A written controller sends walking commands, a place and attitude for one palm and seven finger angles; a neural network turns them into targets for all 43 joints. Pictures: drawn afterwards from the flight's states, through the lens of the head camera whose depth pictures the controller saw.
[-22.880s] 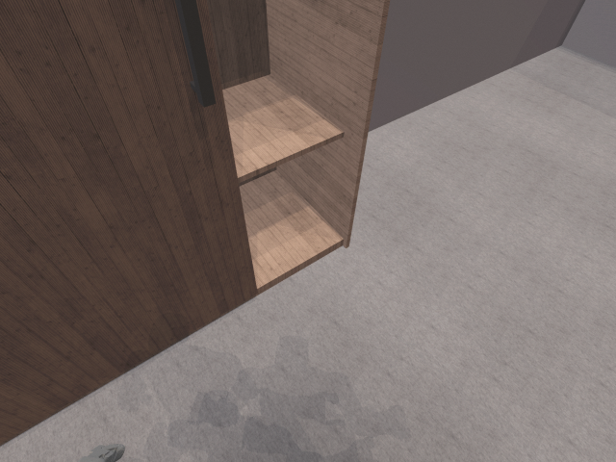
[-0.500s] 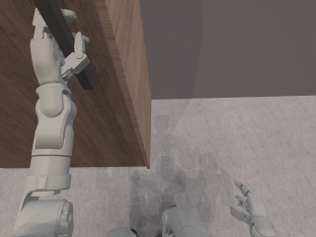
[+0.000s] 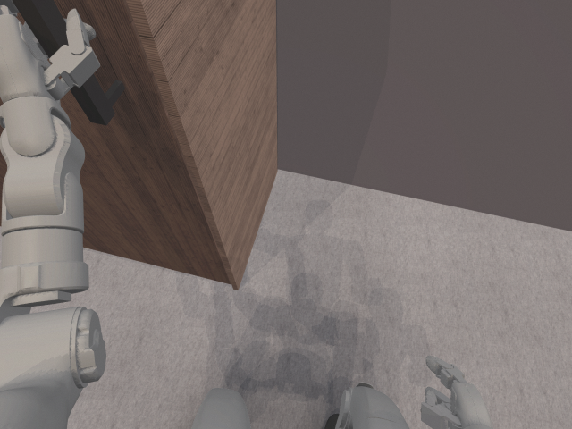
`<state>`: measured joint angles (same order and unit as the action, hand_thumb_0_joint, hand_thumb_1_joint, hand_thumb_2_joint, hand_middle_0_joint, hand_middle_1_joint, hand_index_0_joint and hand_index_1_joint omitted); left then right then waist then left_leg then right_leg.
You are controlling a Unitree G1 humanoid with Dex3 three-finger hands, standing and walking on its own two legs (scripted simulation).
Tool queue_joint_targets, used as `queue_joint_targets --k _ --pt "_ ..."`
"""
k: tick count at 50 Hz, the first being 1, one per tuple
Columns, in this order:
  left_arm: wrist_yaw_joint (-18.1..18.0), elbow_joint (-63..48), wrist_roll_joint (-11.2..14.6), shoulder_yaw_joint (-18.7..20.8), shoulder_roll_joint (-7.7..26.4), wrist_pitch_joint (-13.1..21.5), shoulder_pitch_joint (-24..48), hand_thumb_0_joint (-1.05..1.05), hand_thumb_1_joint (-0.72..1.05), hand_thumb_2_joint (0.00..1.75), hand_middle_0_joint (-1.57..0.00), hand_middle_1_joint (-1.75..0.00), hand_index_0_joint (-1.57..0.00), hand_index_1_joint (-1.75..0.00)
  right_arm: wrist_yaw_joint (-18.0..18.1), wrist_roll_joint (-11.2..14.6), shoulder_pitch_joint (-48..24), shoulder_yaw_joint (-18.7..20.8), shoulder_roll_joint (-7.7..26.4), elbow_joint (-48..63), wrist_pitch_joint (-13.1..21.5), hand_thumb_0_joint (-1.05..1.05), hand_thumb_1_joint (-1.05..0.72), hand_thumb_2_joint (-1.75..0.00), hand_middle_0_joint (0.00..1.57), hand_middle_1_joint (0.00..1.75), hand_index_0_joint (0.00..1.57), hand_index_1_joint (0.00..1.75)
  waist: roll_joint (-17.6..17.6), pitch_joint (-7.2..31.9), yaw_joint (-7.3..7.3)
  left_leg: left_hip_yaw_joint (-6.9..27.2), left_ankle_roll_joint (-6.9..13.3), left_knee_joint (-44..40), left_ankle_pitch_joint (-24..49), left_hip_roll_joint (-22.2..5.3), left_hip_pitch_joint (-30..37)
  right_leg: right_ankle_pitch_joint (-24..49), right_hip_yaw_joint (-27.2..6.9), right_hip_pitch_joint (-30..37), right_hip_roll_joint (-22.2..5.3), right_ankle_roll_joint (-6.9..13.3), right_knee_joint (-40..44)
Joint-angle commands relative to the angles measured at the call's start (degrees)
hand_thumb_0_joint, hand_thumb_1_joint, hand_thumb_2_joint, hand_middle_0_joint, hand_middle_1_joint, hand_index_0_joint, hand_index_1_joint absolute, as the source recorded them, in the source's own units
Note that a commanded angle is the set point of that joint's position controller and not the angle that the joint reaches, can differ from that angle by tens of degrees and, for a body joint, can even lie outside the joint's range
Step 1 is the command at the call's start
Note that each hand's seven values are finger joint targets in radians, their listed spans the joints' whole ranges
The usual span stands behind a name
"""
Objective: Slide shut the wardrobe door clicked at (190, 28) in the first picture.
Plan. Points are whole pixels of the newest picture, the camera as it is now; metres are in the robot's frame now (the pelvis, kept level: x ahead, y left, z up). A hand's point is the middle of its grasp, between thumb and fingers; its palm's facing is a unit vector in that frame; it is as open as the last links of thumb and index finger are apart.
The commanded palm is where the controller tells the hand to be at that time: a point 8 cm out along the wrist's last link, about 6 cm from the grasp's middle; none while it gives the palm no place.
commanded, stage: stop walking and hold the door there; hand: left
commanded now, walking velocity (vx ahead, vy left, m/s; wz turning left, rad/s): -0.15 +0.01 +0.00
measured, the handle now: out of the picture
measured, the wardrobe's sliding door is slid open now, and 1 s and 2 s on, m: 0.00 0.00 0.00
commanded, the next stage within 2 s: none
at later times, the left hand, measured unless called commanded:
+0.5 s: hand (79, 53) +0.41 +0.32 +0.22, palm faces +0.68 -0.71 -0.20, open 6.9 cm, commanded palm +0.36 +0.34 +0.21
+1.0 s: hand (79, 53) +0.41 +0.32 +0.22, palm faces +0.64 -0.74 -0.21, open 6.9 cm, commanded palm +0.36 +0.34 +0.21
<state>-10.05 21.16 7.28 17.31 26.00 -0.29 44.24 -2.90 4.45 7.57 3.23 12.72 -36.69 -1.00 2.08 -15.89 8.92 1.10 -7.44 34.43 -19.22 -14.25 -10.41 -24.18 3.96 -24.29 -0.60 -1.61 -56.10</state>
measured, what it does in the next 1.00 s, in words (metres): steps on the spot: right foot, then left foot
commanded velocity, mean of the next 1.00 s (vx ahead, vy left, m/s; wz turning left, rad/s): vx -0.07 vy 0.08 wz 0.00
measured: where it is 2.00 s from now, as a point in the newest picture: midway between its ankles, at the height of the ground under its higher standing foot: outside the picture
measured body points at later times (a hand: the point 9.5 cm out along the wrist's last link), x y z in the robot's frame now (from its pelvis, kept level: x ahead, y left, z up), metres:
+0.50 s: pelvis +0.06 -0.04 +0.01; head +0.08 -0.04 +0.46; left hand +0.37 +0.36 +0.23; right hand +0.22 -0.33 -0.06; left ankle +0.09 +0.05 -0.72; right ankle +0.07 -0.14 -0.72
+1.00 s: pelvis +0.07 -0.03 +0.02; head +0.06 -0.03 +0.47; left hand +0.37 +0.36 +0.23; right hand +0.17 -0.30 -0.08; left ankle +0.09 +0.05 -0.72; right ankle +0.07 -0.14 -0.72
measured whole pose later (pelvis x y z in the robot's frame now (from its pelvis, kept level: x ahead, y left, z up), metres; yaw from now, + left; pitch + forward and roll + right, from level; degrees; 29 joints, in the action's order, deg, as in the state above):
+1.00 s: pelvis +0.07 -0.03 +0.02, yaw -5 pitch -1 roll -1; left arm -10.0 22.6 3.0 30.0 32.1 6.6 15.2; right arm 5.0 2.7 15.1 -1.2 15.3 -40.4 2.4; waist 0.8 1.1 0.9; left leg -8.5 2.6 25.6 -12.4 -1.3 -12.5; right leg -11.5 1.4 -11.8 0.5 0.2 -24.2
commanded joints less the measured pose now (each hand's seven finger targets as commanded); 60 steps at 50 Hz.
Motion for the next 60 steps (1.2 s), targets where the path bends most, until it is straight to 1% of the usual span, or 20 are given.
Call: queue_joint_targets --k 1,2,3,4,5,6,7,9,12,15,16,18,20,23,25,30,37,45,54,60 --pt "6.2 -25.0 -2.8 -14.3 -0.8 9.0 22.9 0.0 0.9 0.9 -0.45 -1.4 -0.45 -1.4 0.5 0.8 -3.5 2.1 9.1 9.1 4.3 0.0 -0.9 -0.9 0.2 0.3 0.2 0.3 19.2 30.5 -10.42 -6.4 9.6 3.6 45.5 -3.7 18.6 13.0 3.0 10.5 2.3 -0.1 23.0" --pt "6.3 -26.0 -3.3 -13.3 0.3 9.1 22.1 0.0 0.9 0.9 -0.45 -1.4 -0.45 -1.4 0.7 1.0 -4.4 1.9 8.8 9.9 5.1 0.0 -0.9 -0.9 0.2 0.3 0.2 0.3 16.1 31.3 -9.62 -5.9 10.1 8.7 41.9 -1.2 14.7 21.5 2.8 18.0 2.4 -0.1 29.8" --pt "3.6 -1.0 -7.2 22.1 37.5 9.0 9.4 0.0 0.9 0.9 -0.45 -1.4 -0.45 -1.4 1.9 -0.3 -0.7 2.6 12.5 4.4 4.3 0.0 -0.9 -0.9 0.2 0.3 0.2 0.3 6.4 32.1 -7.9 -8.7 10.4 16.1 35.3 2.1 9.3 33.5 0.6 21.2 0.7 -0.4 34.1" --pt "4.6 0.1 -7.6 16.2 33.0 9.2 7.4 0.0 0.9 0.9 -0.45 -1.4 -0.45 -1.4 2.6 -0.3 -2.2 2.0 9.3 7.5 4.0 0.0 -0.9 -0.9 0.2 0.3 0.2 0.3 -9.1 31.6 -7.76 -8.2 7.1 29.6 11.6 9.1 -6.6 59.9 -10.1 33.2 -8.6 2.9 31.9" --pt "4.8 -2.2 -5.3 16.4 31.7 9.3 9.2 0.0 0.9 0.9 -0.45 -1.4 -0.45 -1.4 2.6 0.7 -2.0 2.5 10.1 7.6 4.5 0.0 -0.9 -0.9 0.2 0.3 0.2 0.3 -22.9 34.8 -7.32 -1.6 6.1 39.6 -14.3 14.4 -15.1 70.8 -23.7 34.4 -14.5 3.8 30.7" --pt "4.5 -2.5 -5.3 15.2 30.4 9.0 6.7 0.0 0.9 0.9 -0.45 -1.4 -0.45 -1.4 3.4 0.4 -3.3 1.2 10.0 6.6 5.2 0.0 -0.9 -0.9 0.2 0.3 0.2 0.3 -15.5 33.4 -7.1 3.4 7.0 40.0 -12.7 12.3 -15.7 65.8 -23.9 32.2 -16.8 5.6 29.9" --pt "3.7 -6.4 -5.3 15.7 29.2 9.7 6.9 0.0 0.9 0.9 -0.45 -1.4 -0.45 -1.4 3.9 0.5 -4.2 -0.6 7.7 5.9 6.0 0.0 -0.9 -0.9 0.2 0.3 0.2 0.3 -6.0 34.3 -7.64 4.4 6.7 36.9 -11.9 11.1 -17.3 61.7 -22.9 34.4 -18.6 8.7 27.5" --pt "1.5 -3.7 -5.9 21.9 33.0 11.3 1.9 0.0 0.9 0.9 -0.45 -1.4 -0.45 -1.4 5.4 -0.4 -3.9 -0.7 8.8 4.6 6.8 0.0 -0.9 -0.9 0.2 0.3 0.2 0.3 -5.2 33.6 -7.16 0.9 6.4 24.4 -11.6 12.0 -15.7 67.2 -18.5 35.0 -17.0 9.0 26.4" --pt "0.8 -4.2 -6.0 21.0 30.8 11.3 -2.1 0.0 0.9 0.9 -0.45 -1.4 -0.45 -1.4 5.9 -0.3 -4.2 -0.7 9.3 6.1 6.6 0.0 -0.9 -0.9 0.2 0.3 0.2 0.3 -12.6 33.7 -6.99 -2.7 6.6 10.3 -8.6 14.1 -13.5 70.3 -15.3 35.9 -16.9 8.2 27.5" --pt "1.1 -5.1 -6.1 19.4 29.0 10.6 -4.2 0.0 0.9 0.9 -0.45 -1.4 -0.45 -1.4 5.9 0.1 -4.1 -0.1 9.8 7.0 5.3 0.0 -0.9 -0.9 0.2 0.3 0.2 0.3 -11.4 32.7 -7.51 -3.3 6.7 2.2 -3.1 14.4 -8.4 64.1 -15.3 30.6 -17.3 7.5 29.9" --pt "1.1 -5.9 -6.1 19.0 29.1 10.6 -4.5 0.0 0.9 0.9 -0.45 -1.4 -0.45 -1.4 6.0 0.2 -4.3 0.3 10.7 6.9 4.8 0.0 -0.9 -0.9 0.2 0.3 0.2 0.3 -6.2 32.4 -7.94 -3.2 6.6 -1.5 1.4 14.0 -5.7 60.6 -14.9 28.4 -17.3 7.3 30.1" --pt "1.2 -9.8 -5.8 16.3 26.7 10.9 -4.6 0.0 0.9 0.9 -0.45 -1.4 -0.45 -1.4 6.4 0.3 -3.1 0.5 10.5 7.4 4.0 0.0 -0.9 -0.9 0.2 0.3 0.2 0.3 -4.6 32.0 -8.57 -3.5 6.7 -8.9 13.0 11.8 1.6 50.2 -12.3 23.2 -14.3 5.1 29.5" --pt "1.3 -10.7 -5.7 15.7 26.5 10.8 -6.3 0.0 0.9 0.9 -0.45 -1.4 -0.45 -1.4 6.4 0.6 -2.2 1.5 12.7 7.6 4.1 0.0 -0.9 -0.9 0.2 0.3 0.2 0.3 2.3 30.3 -7.95 1.7 9.2 -7.8 29.9 3.9 6.4 36.0 -11.0 14.8 -9.0 2.1 30.2" --pt "1.6 -10.5 -6.1 13.3 23.7 10.6 -10.5 0.0 0.9 0.9 -0.45 -1.4 -0.45 -1.4 6.7 0.2 -1.2 0.6 12.2 8.2 4.6 0.0 -0.9 -0.9 0.2 0.3 0.2 0.3 9.0 27.9 -8.4 4.1 10.6 -10.2 27.2 1.3 4.8 20.6 -8.3 11.4 -3.5 1.1 30.3" --pt "0.9 -11.6 -6.4 16.1 28.1 11.3 -9.5 0.0 0.9 0.9 -0.45 -1.4 -0.45 -1.4 7.4 -0.6 -0.8 -0.1 11.9 8.0 5.1 0.0 -0.9 -0.9 0.2 0.3 0.2 0.3 13.5 27.7 -8.01 5.4 11.4 -14.8 20.1 -0.2 1.8 9.3 -5.0 12.2 -1.8 1.2 26.6" --pt "1.1 -11.2 -6.0 14.4 25.7 10.3 -10.9 0.0 0.9 0.9 -0.45 -1.4 -0.45 -1.4 8.1 -1.2 0.0 -0.6 11.8 7.7 6.1 0.0 -0.9 -0.9 0.2 0.3 0.2 0.3 7.8 26.9 -8.06 2.5 10.4 -14.8 9.1 2.1 -1.4 12.0 -5.2 14.7 -2.0 1.3 29.9" --pt "0.9 -6.5 -5.9 15.6 26.6 9.8 -11.7 0.0 0.9 0.9 -0.45 -1.4 -0.45 -1.4 8.4 -1.7 1.7 -0.7 12.2 5.2 6.4 0.0 -0.9 -0.9 0.2 0.3 0.2 0.3 0.4 24.8 -8.87 0.5 8.8 -12.1 2.7 6.4 -0.2 11.1 -12.3 10.3 -4.9 2.4 37.9" --pt "1.1 -10.0 -5.8 11.9 21.9 10.4 -14.8 0.0 0.9 0.9 -0.45 -1.4 -0.45 -1.4 8.8 -1.6 0.9 -1.2 11.2 4.9 6.2 0.0 -0.9 -0.9 0.2 0.3 0.2 0.3 4.1 25.5 -8.49 2.2 9.6 -16.8 8.3 3.1 2.6 16.7 -6.5 11.7 -2.4 1.2 33.4" --pt "0.8 -12.3 -5.7 11.2 20.6 10.1 -16.9 0.0 0.9 0.9 -0.45 -1.4 -0.45 -1.4 8.8 -1.6 0.1 -1.1 11.2 5.2 5.8 0.0 -0.9 -0.9 0.2 0.3 0.2 0.3 4.2 24.2 -8.62 0.9 9.0 -16.8 7.7 3.9 2.5 17.4 -7.0 11.1 -2.5 1.5 34.5" --pt "0.7 -11.9 -5.7 13.7 22.4 10.1 -19.7 0.0 0.9 0.9 -0.45 -1.4 -0.45 -1.4 8.9 -1.7 -0.1 -0.7 11.4 5.4 5.3 0.0 -0.9 -0.9 0.2 0.3 0.2 0.3 2.8 26.4 -8.28 -0.5 8.7 -13.2 17.8 5.0 4.1 25.1 -8.1 12.6 -3.5 1.8 34.9"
